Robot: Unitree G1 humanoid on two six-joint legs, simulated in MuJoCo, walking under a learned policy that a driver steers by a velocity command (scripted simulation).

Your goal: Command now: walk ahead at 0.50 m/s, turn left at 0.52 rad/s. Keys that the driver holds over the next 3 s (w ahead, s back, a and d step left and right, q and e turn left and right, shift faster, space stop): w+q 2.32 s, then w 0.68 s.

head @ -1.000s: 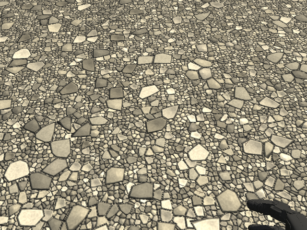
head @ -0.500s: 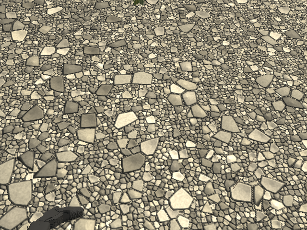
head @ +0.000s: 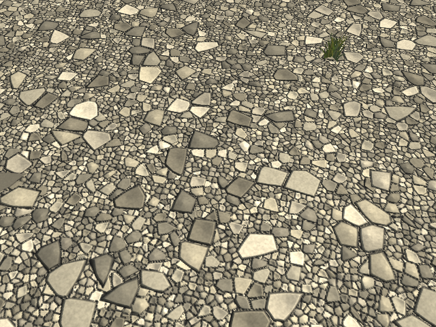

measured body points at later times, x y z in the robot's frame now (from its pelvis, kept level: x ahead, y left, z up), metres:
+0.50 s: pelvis +0.28 +0.05 +0.00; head +0.31 +0.08 +0.45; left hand +0.44 +0.35 -0.08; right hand +0.42 -0.21 -0.10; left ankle +0.21 +0.12 -0.74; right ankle +0.50 -0.07 -0.69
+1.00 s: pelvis +0.54 +0.11 +0.00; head +0.56 +0.13 +0.45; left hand +0.39 +0.36 -0.12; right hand +0.85 +0.03 -0.08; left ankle +0.58 +0.33 -0.69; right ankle +0.53 -0.03 -0.74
